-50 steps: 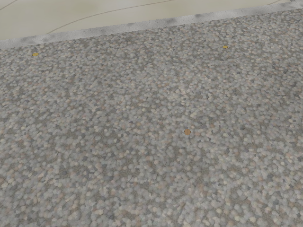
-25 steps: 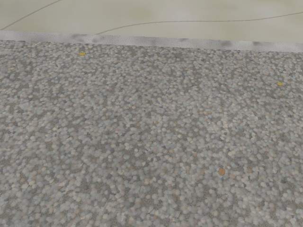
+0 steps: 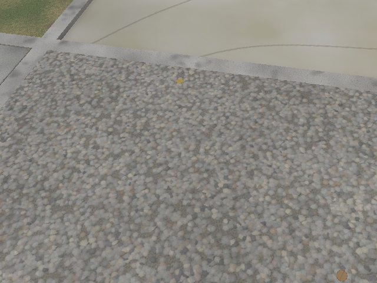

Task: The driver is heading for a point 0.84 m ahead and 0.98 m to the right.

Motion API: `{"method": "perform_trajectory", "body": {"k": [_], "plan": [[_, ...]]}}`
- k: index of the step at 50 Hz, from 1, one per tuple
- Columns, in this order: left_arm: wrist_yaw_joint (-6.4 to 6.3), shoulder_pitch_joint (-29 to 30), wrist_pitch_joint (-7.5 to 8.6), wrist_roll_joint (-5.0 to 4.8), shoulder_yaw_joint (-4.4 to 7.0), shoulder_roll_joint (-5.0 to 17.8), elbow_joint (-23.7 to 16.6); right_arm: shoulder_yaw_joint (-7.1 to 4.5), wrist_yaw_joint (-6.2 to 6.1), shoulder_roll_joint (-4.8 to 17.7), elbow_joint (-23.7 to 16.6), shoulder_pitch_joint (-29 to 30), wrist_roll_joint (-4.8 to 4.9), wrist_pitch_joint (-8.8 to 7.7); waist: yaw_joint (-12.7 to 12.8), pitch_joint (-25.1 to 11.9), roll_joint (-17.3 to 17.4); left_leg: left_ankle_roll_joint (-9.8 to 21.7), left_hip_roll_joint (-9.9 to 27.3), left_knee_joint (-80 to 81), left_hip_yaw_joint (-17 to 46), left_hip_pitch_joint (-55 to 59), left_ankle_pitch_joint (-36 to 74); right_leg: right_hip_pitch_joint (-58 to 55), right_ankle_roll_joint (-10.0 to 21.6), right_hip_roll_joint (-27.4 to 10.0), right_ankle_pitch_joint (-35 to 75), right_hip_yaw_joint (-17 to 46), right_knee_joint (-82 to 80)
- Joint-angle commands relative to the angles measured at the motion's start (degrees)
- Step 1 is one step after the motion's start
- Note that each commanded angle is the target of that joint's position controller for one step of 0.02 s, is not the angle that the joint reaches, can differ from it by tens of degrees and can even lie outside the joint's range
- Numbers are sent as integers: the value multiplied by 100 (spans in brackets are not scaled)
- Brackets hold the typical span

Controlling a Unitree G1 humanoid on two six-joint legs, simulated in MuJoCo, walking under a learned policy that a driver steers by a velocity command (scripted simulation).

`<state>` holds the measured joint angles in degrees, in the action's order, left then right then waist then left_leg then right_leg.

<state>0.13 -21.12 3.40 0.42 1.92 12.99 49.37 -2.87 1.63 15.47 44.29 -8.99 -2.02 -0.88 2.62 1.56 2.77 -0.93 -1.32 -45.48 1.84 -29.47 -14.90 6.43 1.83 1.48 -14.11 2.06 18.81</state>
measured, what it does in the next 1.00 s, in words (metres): steps on the spot, turning right: left foot, then right foot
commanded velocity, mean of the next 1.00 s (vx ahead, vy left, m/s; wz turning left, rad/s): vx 0.07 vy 0.00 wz -0.49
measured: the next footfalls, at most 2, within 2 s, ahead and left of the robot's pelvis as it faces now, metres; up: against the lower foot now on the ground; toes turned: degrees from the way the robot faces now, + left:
left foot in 0.12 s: +0.14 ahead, +0.09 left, +0.00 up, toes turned -5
right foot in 0.54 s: +0.05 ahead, -0.11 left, +0.00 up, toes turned -20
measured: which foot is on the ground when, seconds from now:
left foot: up 0.00-0.10, down 0.12-0.54, up 0.56-1.00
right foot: down 0.00-0.12, up 0.14-0.52, down 0.54-1.00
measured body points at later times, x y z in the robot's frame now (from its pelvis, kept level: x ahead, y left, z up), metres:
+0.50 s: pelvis +0.04 +0.00 -0.01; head +0.07 -0.01 +0.44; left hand +0.24 +0.23 -0.12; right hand +0.08 -0.29 -0.13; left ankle +0.10 +0.10 -0.75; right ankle +0.02 -0.10 -0.73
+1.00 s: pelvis +0.06 -0.01 -0.01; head +0.07 -0.02 +0.44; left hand +0.28 +0.18 -0.12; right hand +0.03 -0.32 -0.11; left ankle +0.12 +0.09 -0.73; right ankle +0.01 -0.09 -0.75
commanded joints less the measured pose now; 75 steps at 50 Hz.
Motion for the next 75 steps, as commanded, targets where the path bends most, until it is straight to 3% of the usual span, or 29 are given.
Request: {"method": "perform_trajectory", "body": {"k": [1, 5, 6, 7, 8, 9, 11, 19, 25, 27, 28, 29, 30, 32, 34, 40, 45, 50, 51, 52, 53, 54, 56, 61, 68, 72, 73, 74, 75], "plan": [[-28, -73, -34, -11, 257, 1012, -218, 35, -67, 206, -352, 152, 93, -21, -88, -342, -1307, -2, -255, 738, -389, 418, 262, -307, 633, -927, 5163, 721, 375], [-75, 204, -133, -123, 326, 1091, -339, -2, -272, 439, -227, -380, 65, -152, -484, -473, -936, 303, -24, 2328, -43, 1988, 1428, 255, 343, -833, 3669, 1197, 1166], [-66, 226, -97, -184, 262, 849, -541, -90, -360, 850, -226, -737, -44, -217, -564, -968, -203, 543, 1062, 2264, 770, 3106, 2891, 908, 129, -556, 2288, 992, 2011], [-113, -395, -146, -238, 165, 381, -625, -200, -387, 1327, -306, -866, 20, -137, -391, -1583, 1087, 1347, 2589, 1934, 1972, 4003, 5321, 1817, 4, 266, -1620, 218, 3417], [-190, -458, -307, -83, 289, 845, -478, -179, -348, 1022, -238, -1106, 210, -47, -554, -1729, 831, 1823, 2806, 2019, 2231, 3618, 5322, 2013, 12, 327, -2740, -35, 4389], [-179, -290, -399, 14, 343, 925, -420, -81, -344, 691, -309, -839, 205, -32, -421, -1117, 298, 1752, 2459, 2233, 1779, 3173, 4565, 2240, -10, 129, -2388, 87, 4825], [-87, 39, -509, 65, 348, 780, -436, 47, -419, 334, -425, -164, 131, -6, -191, -409, 352, 1350, 1845, 2659, 933, 2363, 3567, 2271, -161, -126, -1662, 89, 4686], [176, 566, -803, 62, 262, 584, -783, -43, -404, 561, -379, -89, 31, 6, -190, -376, 637, 1321, 1675, 2922, -57, 1747, 1798, 1710, -342, -235, -889, -292, 3414], [252, 774, -737, 22, 235, 670, -1080, -200, -289, 957, -352, -151, 46, 108, -191, -455, 512, 1077, 1893, 2365, -247, 1577, 1244, 795, -25, -123, -703, -693, 1815], [193, 459, -610, 77, 280, 874, -999, -216, -262, 857, -262, -392, 46, 179, -66, -382, -272, 438, 1542, 1336, -739, 970, 283, 25, 167, -220, -38, -111, 371], [107, 463, -538, 126, 378, 1479, -1135, -121, -217, 393, -390, -673, -15, 241, -249, -307, -1950, -64, 786, -323, -1329, -189, -1733, -378, 505, -1839, 823, 2079, -306], [73, 243, -551, 113, 549, 1997, -1174, -99, -316, 500, -711, 6, -4, 352, 137, -8, -1920, -122, 130, -1054, -539, -701, -2238, 345, 1320, -2426, 1797, 2881, -394], [45, 268, -574, 95, 501, 1716, -1115, -118, -325, 592, -693, 110, 39, 401, 30, 78, -1243, -119, 313, -1508, -131, -656, -1799, 410, 1387, -2103, 1637, 2404, -343], [15, 1025, -611, 45, 391, 1342, -1252, -159, -274, 650, -490, -189, 124, 331, -365, 92, -978, -73, 355, -1463, 15, -478, -855, 498, 1019, -1335, 1177, 1634, -317], [4, 1122, -582, -7, 343, 1168, -1333, -202, -229, 729, -346, -447, 15, 309, -384, -262, -983, -118, 257, -1710, -67, -311, -564, 247, 997, -1082, 1869, 1378, -156], [9, 599, -538, 7, 410, 1277, -1248, -157, -241, 582, -514, -142, 70, 373, -124, -318, -939, -213, 189, -988, 61, -508, -636, -217, 1146, -1101, 1573, 1867, -62], [71, 388, -557, 110, 469, 1382, -1244, -128, -157, 645, -683, 174, 18, 255, 46, -190, -1066, -126, 51, -23, 46, -164, -930, 118, 1338, -1017, -1673, 2722, -542], [136, 891, -499, 92, 504, 1409, -1337, -68, -220, 531, -586, -426, 135, 17, -496, -75, -891, 231, -230, 1671, 31, 1860, -788, 1465, 1059, -607, -1886, 2876, -263], [104, 1135, -484, 52, 487, 1310, -1389, -78, -293, 529, -438, -922, 141, -36, -849, -24, -695, 321, -164, 2505, 17, 2899, -217, 2224, 775, -263, -2144, 2635, 89], [66, 1176, -422, 9, 405, 963, -1476, -183, -390, 1009, -339, -1401, 86, -94, -1009, -92, 99, 452, 740, 3037, 895, 3900, -1060, 3252, 363, 247, -2427, 1911, 1194], [46, 989, -355, -22, 261, 495, -1619, -277, -426, 1626, -458, -1474, 17, -113, -913, -378, 1075, 844, 2394, 3815, 3185, 4039, -2922, 3811, 144, 1013, -2232, 777, 2888], [31, 1199, -324, 218, 355, 1030, -1590, -296, -429, 1593, -429, -1024, -66, -106, -648, 385, 265, 1108, 2525, 3893, 3371, 2933, -2839, 3974, 114, 495, -1493, 751, 3493], [162, 834, -343, 181, 419, 1128, -1324, -104, -369, 856, -519, -447, 64, -141, -221, 643, 126, 999, 1826, 3720, 2037, 2460, -1311, 3428, -25, 164, -805, 638, 3815], [344, 889, -496, 115, 333, 854, -1307, -66, -301, 733, -419, -757, 85, -205, -316, 59, 389, 985, 1375, 2899, 59, 2827, 3871, 3173, -338, 51, -298, 12, 4316], [428, 1670, -567, 125, 154, 587, -1662, -119, -313, 899, -289, -914, 146, -55, -552, 10, 589, 905, 1387, 2399, -684, 2890, 4315, 2434, -184, -10, -23, -625, 2418], [259, 884, -459, 224, 249, 810, -1512, -165, -329, 1040, -247, -850, 234, -7, -163, -578, 422, 696, 1352, 675, -935, 2765, 5082, 1002, 256, 419, 10, -825, 1183], [184, 306, -372, 303, 311, 972, -1385, -162, -327, 1042, -264, -856, 251, -15, 207, -963, 17, 423, 1199, -472, -1096, 2087, 4029, -59, 456, 191, 1014, -357, 469], [104, 173, -341, 260, 474, 1713, -1469, -6, -268, 446, -568, -1153, 192, 0, 9, -1557, -1313, 95, 575, -2234, -1229, 280, -509, -1618, 1094, -1646, 3179, 1894, 650], [95, -99, -402, -102, 602, 1987, -1463, -53, -276, 672, -719, -899, 55, 107, 251, -2125, -1454, -7, -139, -3211, -344, -303, -2179, -1699, 2040, -2339, 4325, 3425, 446]]}}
